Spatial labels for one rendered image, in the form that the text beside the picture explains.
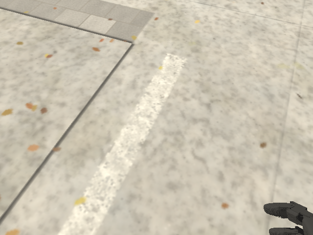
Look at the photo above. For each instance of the right robot hand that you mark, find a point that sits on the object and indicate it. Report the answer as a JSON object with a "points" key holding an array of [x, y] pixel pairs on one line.
{"points": [[295, 213]]}

